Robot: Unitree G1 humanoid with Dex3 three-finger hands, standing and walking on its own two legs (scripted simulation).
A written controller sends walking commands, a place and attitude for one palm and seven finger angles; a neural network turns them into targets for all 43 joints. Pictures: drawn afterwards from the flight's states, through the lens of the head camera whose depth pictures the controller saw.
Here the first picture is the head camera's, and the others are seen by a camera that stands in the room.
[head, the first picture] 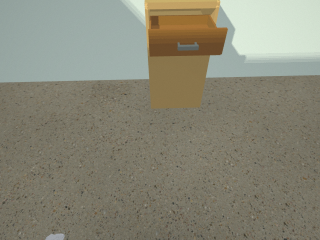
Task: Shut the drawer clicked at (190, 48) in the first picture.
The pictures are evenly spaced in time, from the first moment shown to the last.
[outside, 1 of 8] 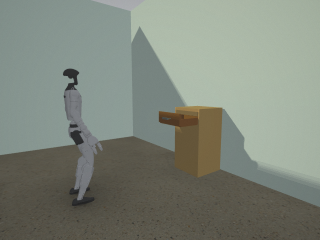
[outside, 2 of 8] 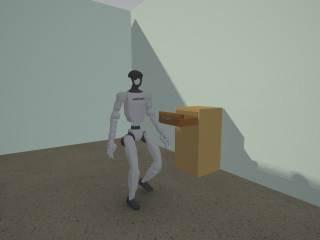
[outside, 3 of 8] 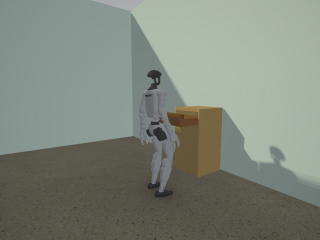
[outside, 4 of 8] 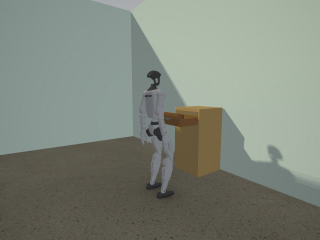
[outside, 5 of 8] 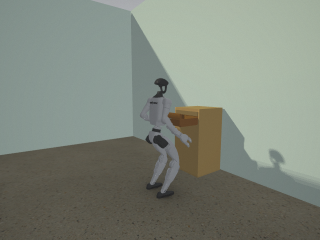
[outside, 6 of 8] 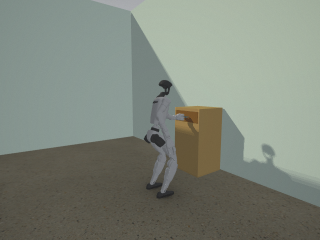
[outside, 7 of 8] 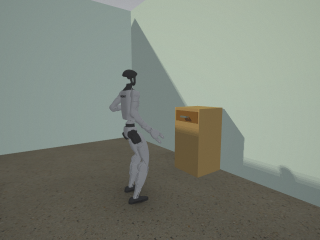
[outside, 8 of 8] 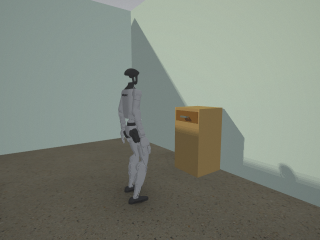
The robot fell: no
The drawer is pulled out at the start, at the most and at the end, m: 0.30 0.30 0.00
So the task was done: yes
